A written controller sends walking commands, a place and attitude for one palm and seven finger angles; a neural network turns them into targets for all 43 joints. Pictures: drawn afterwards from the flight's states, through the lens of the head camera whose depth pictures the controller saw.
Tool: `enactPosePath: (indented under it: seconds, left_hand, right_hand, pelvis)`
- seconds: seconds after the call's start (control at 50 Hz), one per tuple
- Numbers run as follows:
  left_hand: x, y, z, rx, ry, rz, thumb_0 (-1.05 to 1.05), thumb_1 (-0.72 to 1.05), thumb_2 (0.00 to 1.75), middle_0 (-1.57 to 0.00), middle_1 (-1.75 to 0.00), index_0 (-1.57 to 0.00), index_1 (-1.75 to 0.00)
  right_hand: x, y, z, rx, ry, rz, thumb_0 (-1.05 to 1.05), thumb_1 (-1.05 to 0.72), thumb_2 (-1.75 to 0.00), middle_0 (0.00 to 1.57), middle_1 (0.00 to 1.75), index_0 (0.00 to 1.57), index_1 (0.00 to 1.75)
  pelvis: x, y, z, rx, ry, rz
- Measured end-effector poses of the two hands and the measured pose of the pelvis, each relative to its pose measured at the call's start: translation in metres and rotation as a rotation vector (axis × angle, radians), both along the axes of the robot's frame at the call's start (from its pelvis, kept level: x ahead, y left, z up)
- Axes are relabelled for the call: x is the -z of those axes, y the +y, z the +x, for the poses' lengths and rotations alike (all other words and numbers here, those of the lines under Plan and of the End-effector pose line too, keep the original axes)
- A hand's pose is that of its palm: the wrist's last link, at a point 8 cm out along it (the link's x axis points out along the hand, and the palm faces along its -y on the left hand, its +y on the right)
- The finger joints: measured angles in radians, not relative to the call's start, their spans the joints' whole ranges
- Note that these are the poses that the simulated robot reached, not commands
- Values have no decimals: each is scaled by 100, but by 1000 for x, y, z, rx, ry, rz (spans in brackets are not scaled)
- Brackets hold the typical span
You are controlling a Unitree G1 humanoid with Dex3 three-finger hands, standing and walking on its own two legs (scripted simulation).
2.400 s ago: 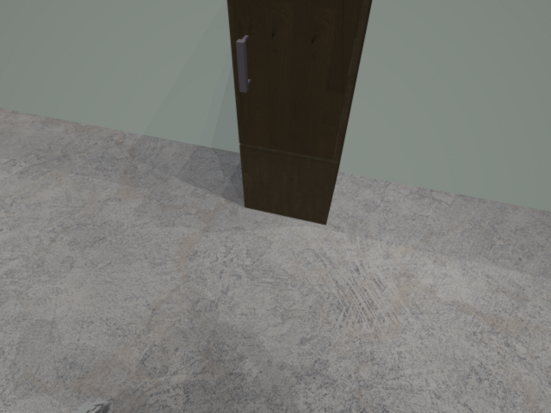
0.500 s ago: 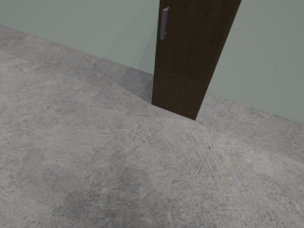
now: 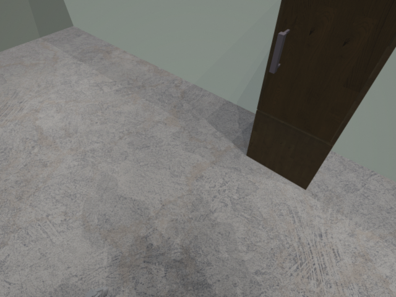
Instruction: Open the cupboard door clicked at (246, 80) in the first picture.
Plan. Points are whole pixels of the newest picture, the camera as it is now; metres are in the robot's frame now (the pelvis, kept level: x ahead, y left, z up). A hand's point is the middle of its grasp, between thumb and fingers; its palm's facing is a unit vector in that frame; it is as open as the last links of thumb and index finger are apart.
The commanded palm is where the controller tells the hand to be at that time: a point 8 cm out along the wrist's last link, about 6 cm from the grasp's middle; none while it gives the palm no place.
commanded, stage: walk to a spot facing it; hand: left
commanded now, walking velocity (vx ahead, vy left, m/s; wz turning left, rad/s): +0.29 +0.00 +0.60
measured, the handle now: (279, 51) +1.00 -0.30 +0.00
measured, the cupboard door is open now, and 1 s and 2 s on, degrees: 0 0 0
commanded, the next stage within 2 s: turn to face it in 0.30 s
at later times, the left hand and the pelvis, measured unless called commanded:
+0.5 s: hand out of the picture +0.04 +0.24 -0.18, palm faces +0.36 -0.90 -0.23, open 7.4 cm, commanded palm none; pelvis +0.16 +0.06 -0.01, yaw +17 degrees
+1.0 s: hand (109, 228) +0.32 +0.26 -0.16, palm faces +0.08 -0.96 -0.26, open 7.4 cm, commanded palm none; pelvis +0.26 +0.05 +0.00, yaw +1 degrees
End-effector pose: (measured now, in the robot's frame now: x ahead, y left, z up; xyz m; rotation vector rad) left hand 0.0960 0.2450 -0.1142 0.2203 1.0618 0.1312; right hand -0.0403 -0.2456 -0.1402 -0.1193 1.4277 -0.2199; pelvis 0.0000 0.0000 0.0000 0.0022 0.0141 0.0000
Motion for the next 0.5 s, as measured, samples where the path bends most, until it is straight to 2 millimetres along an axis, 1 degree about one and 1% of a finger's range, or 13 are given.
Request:
enactPosePath:
  seconds: [0.04, 0.1, 0.16, 0.2, 0.24, 0.28, 0.34, 0.4, 0.42, 0.44, 0.46, 0.5]
  left_hand:
    - [-3, -5, -7, -51, 1, -1, 1, 91, 90, -20, -30, -20, -29]
    - [-4, -10, -26, -117, 61, -7, 1, 91, 90, -20, -30, -20, -29]
    - [-1, -15, -47, -182, 145, -25, 1, 91, 90, -20, -30, -20, -29]
    - [2, -18, -62, -231, 201, -42, 1, 91, 90, -20, -30, -20, -29]
    - [6, -20, -77, -282, 259, -59, 1, 91, 90, -20, -30, -20, -29]
    - [10, -21, -90, -334, 317, -78, 1, 91, 90, -20, -30, -20, -29]
    - [17, -18, -108, -408, 404, -108, 1, 91, 90, -20, -30, -20, -29]
    - [31, -5, -117, -463, 481, -133, 1, 91, 90, -20, -30, -20, -29]
    - [35, 2, -115, -475, 498, -138, 1, 91, 90, -20, -30, -20, -29]
    - [38, 10, -110, -486, 505, -134, 1, 91, 90, -20, -30, -20, -29]
    - [39, 18, -102, -493, 499, -125, 1, 91, 90, -20, -30, -20, -29]
    - [38, 34, -78, -488, 463, -106, 1, 91, 90, -20, -30, -20, -29]
  right_hand:
    - [-2, -14, 35, -56, -24, -9, 1, -90, -90, 20, 30, 20, 30]
    - [-12, -27, 98, -124, -102, -20, 1, -91, -90, 20, 30, 20, 30]
    - [-24, -27, 164, -192, -185, -28, 1, -91, -90, 19, 30, 20, 30]
    - [-29, -20, 207, -247, -226, -29, 1, -91, -90, 19, 30, 19, 30]
    - [-33, -6, 249, -310, -256, -24, 0, -91, -90, 19, 30, 19, 30]
    - [-35, 14, 291, -381, -281, -16, 0, -91, -90, 19, 30, 19, 30]
    - [-35, 54, 352, -488, -325, -1, 0, -91, -90, 19, 30, 19, 30]
    - [-28, 96, 404, -568, -404, 4, 0, -91, -90, 19, 30, 19, 30]
    - [-26, 107, 416, -579, -430, 4, 0, -91, -90, 19, 30, 20, 30]
    - [-26, 117, 424, -586, -441, 7, 0, -91, -90, 19, 30, 20, 30]
    - [-27, 125, 428, -590, -444, 10, 0, -91, -90, 19, 30, 20, 30]
    - [-30, 136, 431, -581, -435, 14, 0, -91, -90, 20, 30, 20, 30]
  pelvis:
    - [-3, -4, 11, -35, -9, -2]
    - [-11, -6, 29, -77, -11, 5]
    - [-15, -5, 49, -125, -10, 6]
    - [-16, -3, 61, -157, -9, 4]
    - [-15, 2, 74, -187, -8, 0]
    - [-12, 8, 88, -214, -6, -5]
    - [-5, 23, 110, -252, -4, -10]
    - [11, 46, 135, -277, -7, -18]
    - [16, 51, 140, -290, -10, -17]
    - [17, 55, 145, -294, -16, -11]
    - [16, 58, 150, -292, -20, -7]
    - [10, 64, 161, -290, -27, -3]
